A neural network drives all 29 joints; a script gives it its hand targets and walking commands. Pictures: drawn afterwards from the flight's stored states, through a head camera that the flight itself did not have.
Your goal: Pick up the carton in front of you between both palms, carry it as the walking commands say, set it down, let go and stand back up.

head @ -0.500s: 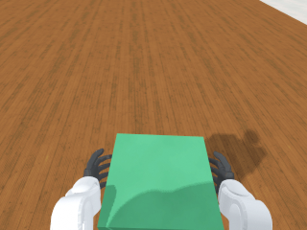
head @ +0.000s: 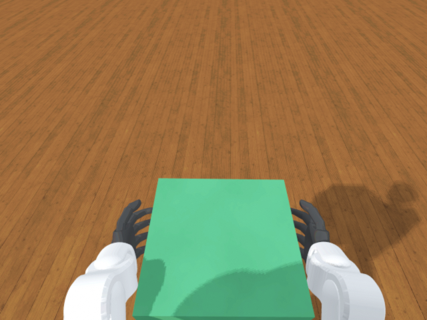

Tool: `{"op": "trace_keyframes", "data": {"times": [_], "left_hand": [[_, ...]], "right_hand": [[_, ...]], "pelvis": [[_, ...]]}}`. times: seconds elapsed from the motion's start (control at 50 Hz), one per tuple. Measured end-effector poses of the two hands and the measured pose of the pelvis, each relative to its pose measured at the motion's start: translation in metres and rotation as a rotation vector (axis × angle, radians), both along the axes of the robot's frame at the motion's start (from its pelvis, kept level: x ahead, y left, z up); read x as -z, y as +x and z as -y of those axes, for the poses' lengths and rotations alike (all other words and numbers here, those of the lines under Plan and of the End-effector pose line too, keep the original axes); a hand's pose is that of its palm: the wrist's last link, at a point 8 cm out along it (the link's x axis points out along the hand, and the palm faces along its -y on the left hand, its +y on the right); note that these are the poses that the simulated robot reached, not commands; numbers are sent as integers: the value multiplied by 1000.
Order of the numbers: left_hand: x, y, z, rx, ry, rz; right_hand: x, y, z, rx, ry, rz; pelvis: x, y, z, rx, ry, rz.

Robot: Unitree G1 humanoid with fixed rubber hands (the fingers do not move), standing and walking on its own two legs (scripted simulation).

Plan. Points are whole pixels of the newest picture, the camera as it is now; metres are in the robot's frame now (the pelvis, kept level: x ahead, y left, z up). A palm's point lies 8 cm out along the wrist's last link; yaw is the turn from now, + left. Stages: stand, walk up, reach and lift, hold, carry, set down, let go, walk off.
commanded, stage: carry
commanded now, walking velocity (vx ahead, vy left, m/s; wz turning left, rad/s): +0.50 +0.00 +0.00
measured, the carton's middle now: (219, 267) +0.23 +0.01 +0.02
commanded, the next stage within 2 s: none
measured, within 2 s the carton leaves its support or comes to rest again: neither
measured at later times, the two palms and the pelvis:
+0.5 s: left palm (155, 121) +0.59 +0.18 +0.06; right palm (270, 126) +0.56 -0.12 +0.07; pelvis +0.34 +0.06 +0.00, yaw -5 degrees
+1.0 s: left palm (173, 73) +0.80 +0.16 +0.09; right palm (269, 76) +0.79 -0.14 +0.08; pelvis +0.56 +0.02 -0.01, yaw -1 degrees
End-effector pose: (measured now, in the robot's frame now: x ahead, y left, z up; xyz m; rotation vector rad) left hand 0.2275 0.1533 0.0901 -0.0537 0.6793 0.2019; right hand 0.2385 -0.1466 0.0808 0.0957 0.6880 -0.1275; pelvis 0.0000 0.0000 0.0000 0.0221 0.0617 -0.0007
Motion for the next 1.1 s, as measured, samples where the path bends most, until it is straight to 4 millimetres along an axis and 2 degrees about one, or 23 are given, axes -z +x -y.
{"op": "trace_keyframes", "data": {"times": [0.1, 0.2, 0.28, 0.38, 0.44, 0.54, 0.68, 0.78, 0.84, 0.94, 1.1], "left_hand": [[-18, 62, 4, 9, 0, 41], [-25, 135, 5, 49, -5, 84], [-13, 199, -4, 68, -18, 84], [23, 287, -24, 86, -56, 51], [33, 328, -28, 111, -62, -31], [25, 385, -29, 145, -64, -58], [9, 449, -33, 99, -72, 9], [-6, 497, -23, 70, -47, 92], [-8, 528, -11, 73, -8, 111], [-3, 561, -4, 74, 11, 45], [5, 583, -13, 42, -14, 44]], "right_hand": [[-16, 58, 4, 11, 2, 41], [-25, 120, 5, 50, -5, 84], [-18, 179, -4, 69, -20, 84], [7, 261, -24, 83, -62, 50], [16, 293, -29, 107, -69, -32], [6, 340, -31, 142, -74, -60], [-12, 418, -34, 88, -71, 9], [-18, 473, -23, 60, -47, 91], [-11, 506, -12, 62, -23, 111], [-1, 539, -5, 63, -3, 44], [-2, 571, -14, 33, -27, 43]], "pelvis": [[-10, 63, 1, 12, 13, -6], [-7, 133, -6, 25, 5, -1], [4, 196, -18, 34, -10, 5], [28, 278, -40, 67, -4, 22], [19, 311, -50, 81, -19, 14], [-3, 362, -57, 81, -54, -1], [-10, 437, -49, 59, -61, 0], [1, 491, -34, 48, -32, 20], [12, 521, -25, 37, -33, 23], [10, 548, -19, 18, -43, 2], [12, 571, -19, 10, -45, -15]]}}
